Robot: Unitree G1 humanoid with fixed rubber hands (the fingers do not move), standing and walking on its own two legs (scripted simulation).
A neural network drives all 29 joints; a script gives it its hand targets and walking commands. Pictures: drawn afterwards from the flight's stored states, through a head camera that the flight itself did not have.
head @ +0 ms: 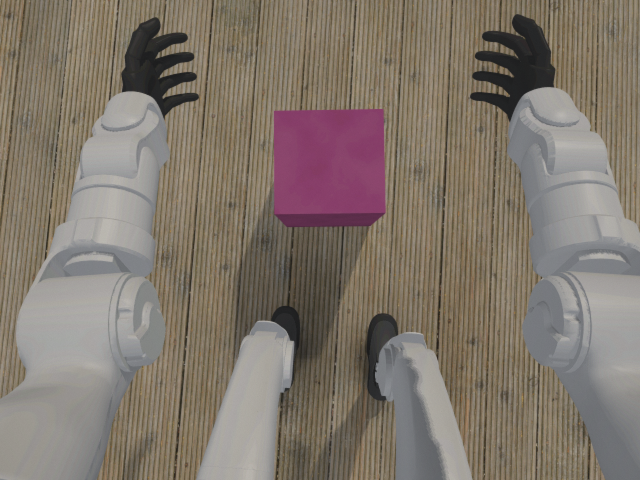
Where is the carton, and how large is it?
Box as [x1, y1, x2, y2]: [274, 109, 385, 226]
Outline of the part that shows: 383,109 274,111 274,213 286,226 370,225 385,212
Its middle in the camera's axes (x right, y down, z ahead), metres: +0.02 -0.15 +0.86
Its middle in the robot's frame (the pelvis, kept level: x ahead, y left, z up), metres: +0.54 +0.04 -0.53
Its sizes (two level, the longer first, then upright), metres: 0.210 0.200 0.250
